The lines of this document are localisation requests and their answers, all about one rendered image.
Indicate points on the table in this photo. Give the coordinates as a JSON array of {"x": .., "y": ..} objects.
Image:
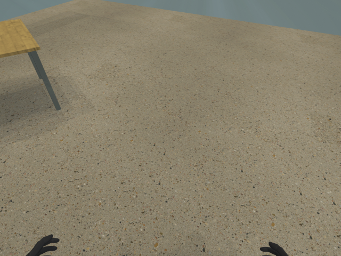
[{"x": 15, "y": 39}]

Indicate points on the robot right hand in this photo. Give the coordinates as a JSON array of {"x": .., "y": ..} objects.
[{"x": 274, "y": 249}]

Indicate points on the robot left hand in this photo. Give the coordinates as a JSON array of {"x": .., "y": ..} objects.
[{"x": 39, "y": 247}]

